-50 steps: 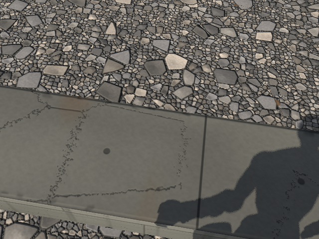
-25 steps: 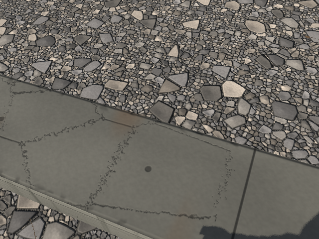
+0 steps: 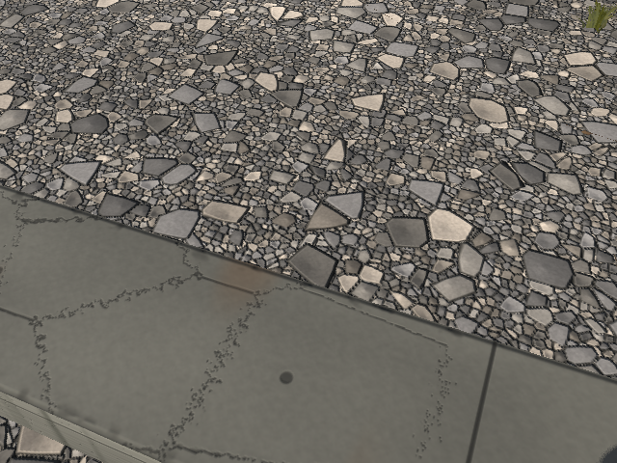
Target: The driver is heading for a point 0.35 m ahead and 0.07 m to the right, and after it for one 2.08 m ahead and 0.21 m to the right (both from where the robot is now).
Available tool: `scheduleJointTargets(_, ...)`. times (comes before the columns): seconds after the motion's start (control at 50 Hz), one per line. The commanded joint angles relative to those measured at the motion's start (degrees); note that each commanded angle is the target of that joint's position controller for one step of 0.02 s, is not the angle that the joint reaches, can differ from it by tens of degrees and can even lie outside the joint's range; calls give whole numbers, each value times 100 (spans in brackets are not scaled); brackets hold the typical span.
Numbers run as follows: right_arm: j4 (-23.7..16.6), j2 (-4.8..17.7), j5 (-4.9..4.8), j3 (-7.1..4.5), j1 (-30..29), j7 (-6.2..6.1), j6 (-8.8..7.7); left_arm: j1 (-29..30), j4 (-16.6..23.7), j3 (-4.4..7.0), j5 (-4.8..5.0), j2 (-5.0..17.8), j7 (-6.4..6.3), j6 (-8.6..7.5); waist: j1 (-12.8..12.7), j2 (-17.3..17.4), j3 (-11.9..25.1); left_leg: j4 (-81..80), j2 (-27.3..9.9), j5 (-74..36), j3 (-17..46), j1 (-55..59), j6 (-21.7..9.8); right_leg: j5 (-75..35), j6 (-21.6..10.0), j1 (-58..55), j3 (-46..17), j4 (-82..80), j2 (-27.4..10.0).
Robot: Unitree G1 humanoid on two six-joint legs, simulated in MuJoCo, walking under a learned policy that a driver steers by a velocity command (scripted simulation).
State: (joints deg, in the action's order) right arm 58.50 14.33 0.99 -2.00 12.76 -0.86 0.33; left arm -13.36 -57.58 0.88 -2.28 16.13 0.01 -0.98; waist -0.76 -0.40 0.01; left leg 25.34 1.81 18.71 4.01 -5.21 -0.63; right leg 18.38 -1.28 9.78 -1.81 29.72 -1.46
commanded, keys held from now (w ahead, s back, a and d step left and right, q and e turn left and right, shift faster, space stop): w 0.34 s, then w+e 0.52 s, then w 0.14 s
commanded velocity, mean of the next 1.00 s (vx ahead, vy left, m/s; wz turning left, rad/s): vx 0.46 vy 0.00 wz -0.24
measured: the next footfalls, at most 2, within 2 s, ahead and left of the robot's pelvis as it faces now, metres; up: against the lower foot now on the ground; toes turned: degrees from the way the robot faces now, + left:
left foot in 0.30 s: +0.17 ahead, +0.09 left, +0.00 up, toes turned +2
right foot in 0.80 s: +0.46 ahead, -0.12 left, +0.17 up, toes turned -16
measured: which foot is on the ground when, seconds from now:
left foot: down 0.00-0.06, up 0.08-0.28, down 0.30-0.80, up 0.82-1.00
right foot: down 0.00-0.30, up 0.32-0.78, down 0.80-1.00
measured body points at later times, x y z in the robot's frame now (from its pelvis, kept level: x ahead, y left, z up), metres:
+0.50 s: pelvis +0.15 +0.02 +0.00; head +0.15 +0.03 +0.45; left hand +0.23 +0.26 -0.14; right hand +0.14 -0.24 -0.14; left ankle +0.13 +0.09 -0.74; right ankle +0.12 -0.09 -0.54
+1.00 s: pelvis +0.44 -0.09 +0.13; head +0.43 -0.09 +0.59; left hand +0.54 +0.12 -0.01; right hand +0.53 -0.36 +0.05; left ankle +0.48 +0.08 -0.37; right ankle +0.42 -0.11 -0.57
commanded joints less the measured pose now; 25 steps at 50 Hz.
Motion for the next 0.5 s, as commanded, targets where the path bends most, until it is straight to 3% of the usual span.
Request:
scheduleJointTargets(0.02, -432, 720, -7, -131, -595, 6, -184, -197, 174, 116, 11, 547, -24, -210, -186, 20, -660, -307, -411, 18, 496, -821, -617, 197, -342, 28, -242, -686, -29)
scheduleJointTargets(0.04, -492, 577, 14, -101, -635, 20, -250, -497, 65, 217, 43, 855, -49, -242, -212, -746, -575, 478, -68, -472, -10, -1181, -463, -193, -528, -489, -935, -1035, -416)
scheduleJointTargets(0.06, -551, 525, 87, -88, -665, 35, -314, -986, -74, 315, 84, 1117, -74, -234, -334, -1311, -433, 1147, 156, -137, -387, -1910, -318, -903, -838, -1274, -1804, -1350, -999)
scheduleJointTargets(0.08, -609, 510, 131, -80, -814, 33, -343, -1305, -152, 317, 62, 1040, -81, -217, -440, -1388, -463, 1778, 168, 763, -561, -2657, -283, -1883, -1135, -1758, -2377, -1423, -1522)
scheduleJointTargets(0.1, -683, 518, 132, -92, -1008, 40, -350, -1533, -210, 308, -12, 942, -79, -240, -520, -1080, -512, 2519, 52, 1496, -458, -3216, -285, -2583, -1399, -2047, -2563, -1431, -1829)
scheduleJointTargets(0.12, -725, 459, 113, -80, -1069, 73, -354, -1484, -206, 319, -51, 912, -88, -253, -440, -725, -464, 2844, -169, 1476, -338, -3385, -292, -2681, -1459, -2097, -2351, -1427, -1860)
scheduleJointTargets(0.16, -810, 395, 27, -45, -1140, 172, -382, -935, -44, 304, -27, 770, -111, -232, -205, -670, -478, 2227, -363, 1041, -417, -2960, -275, -2199, -1139, -1583, -1634, -1652, -1508)
scheduleJointTargets(0.22, -675, 298, 8, -1, -683, 205, -363, -312, 151, 284, 107, 682, -90, -224, 159, -922, -247, 889, 57, -119, -871, -1117, -260, -3199, -742, -495, -668, -1521, -897)
scheduleJointTargets(0.24, -534, 248, 12, -15, -248, 145, -352, -201, 178, 277, 174, 681, -93, -231, 420, -886, -59, 414, 214, -836, -1022, -380, -305, -4243, -667, -279, -468, -1026, -827)
scheduleJointTargets(0.26, -343, 311, 27, -56, 271, 74, -351, -149, 209, 266, 252, 664, -85, -247, 662, -568, 258, -87, 283, -1342, -1061, 352, -338, -4632, -540, -102, -228, -267, -680)
scheduleJointTargets(0.28, -192, 518, 83, -123, 783, 13, -369, -130, 280, 227, 299, 578, -71, -286, 827, -183, 637, -249, -16, -1378, -704, 1221, -370, -3898, -369, 425, -99, 601, -493)
scheduleJointTargets(0.3, -79, 1026, 171, -216, 1535, -61, -377, -97, 465, 123, 239, 200, -49, -277, 1000, 944, 871, -903, -1472, -987, 1132, 1857, -554, -1134, -153, 1478, 286, 2365, 39)
scheduleJointTargets(0.32, 38, 1684, 69, -349, 1630, -33, -285, -624, 421, 116, 185, 60, -69, -173, 703, 1512, 851, -1439, -2265, -159, 2759, 1452, -1217, 1420, -160, 2232, 164, 3693, 547)
scheduleJointTargets(0.34, -70, 1441, -5, -330, 1149, 20, -230, -684, 329, 151, 32, 198, -44, -90, 523, 1032, 169, -1525, -2292, 1991, 2847, 749, -1574, 1346, -269, 2743, -28, 4716, 178)
scheduleJointTargets(0.36, -267, 888, -15, -195, 552, 81, -243, -465, 360, 160, -42, 195, 33, -101, 336, 640, -542, -1677, -2022, 2636, 2369, 115, -1457, 931, -319, 3179, -56, 5020, -49)
scheduleJointTargets(0.38, -328, 609, 24, -108, 353, 118, -281, -437, 345, 166, -2, 109, 89, -111, 212, 583, -760, -1805, -1757, 2282, 1922, -228, -1296, 699, -296, 3263, 24, 5252, -112)
scheduleJointTargets(0.42, -258, 412, 86, -26, 417, 72, -431, -458, 364, 177, -7, 53, 180, -73, 22, 386, -657, -1785, -1469, 961, 1135, -403, -1091, 107, -220, 3230, -14, 5461, -192)
scheduleJointTargets(0.44, -163, 427, 104, -28, 598, 63, -498, -393, 408, 178, 10, -11, 192, -39, 24, 311, -551, -1725, -1465, 396, 873, -339, -1099, -57, -192, 3379, 18, 5792, -126)
scheduleJointTargets(0.48, 153, 444, 144, -35, 1384, 93, -576, 42, 731, 97, 131, -395, -6, 72, 232, 599, -448, -1651, -1893, 256, 903, 83, -1423, 779, -329, 4838, 157, 8282, 85)
scheduleJointTargets(0.5, 221, 361, 136, 6, 1464, 99, -598, 446, 1009, 59, 171, -469, -92, 93, 220, 476, -634, -1719, -1986, 718, 840, 123, -1375, 997, -402, 5627, -40, 8732, 34)
Velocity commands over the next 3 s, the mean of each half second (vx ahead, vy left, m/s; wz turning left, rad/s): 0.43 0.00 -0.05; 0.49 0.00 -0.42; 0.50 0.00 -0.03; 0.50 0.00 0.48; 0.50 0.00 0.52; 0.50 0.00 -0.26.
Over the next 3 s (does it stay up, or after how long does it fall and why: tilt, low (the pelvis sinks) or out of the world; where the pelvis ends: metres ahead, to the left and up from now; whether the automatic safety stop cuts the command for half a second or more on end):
stays up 1.57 -0.20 0.14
